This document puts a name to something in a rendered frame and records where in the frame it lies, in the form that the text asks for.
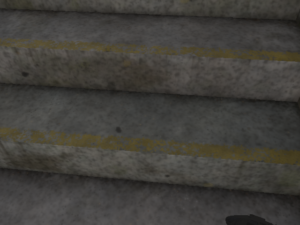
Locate robot right hand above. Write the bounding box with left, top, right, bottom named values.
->
left=225, top=214, right=277, bottom=225

